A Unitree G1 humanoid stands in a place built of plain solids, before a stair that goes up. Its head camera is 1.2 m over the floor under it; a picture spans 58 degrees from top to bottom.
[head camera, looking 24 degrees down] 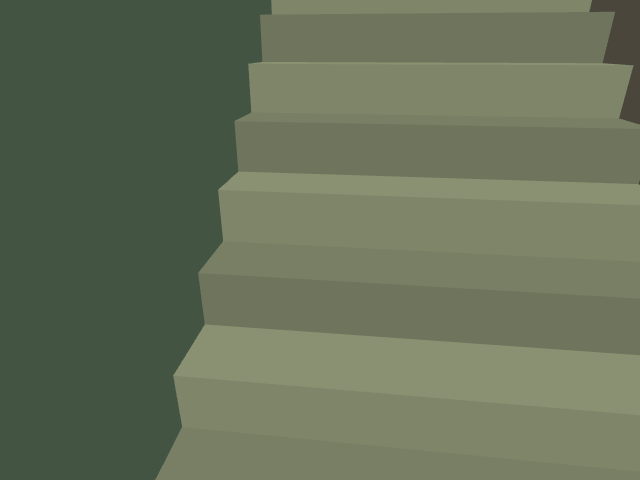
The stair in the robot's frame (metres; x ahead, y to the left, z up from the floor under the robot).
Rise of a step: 0.19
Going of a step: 0.24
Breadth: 1.45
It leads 7 degrees to the right of straight ahead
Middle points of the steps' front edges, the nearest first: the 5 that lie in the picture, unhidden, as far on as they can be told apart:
0.84 -0.32 0.38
1.08 -0.35 0.57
1.32 -0.38 0.76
1.56 -0.40 0.95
1.80 -0.43 1.14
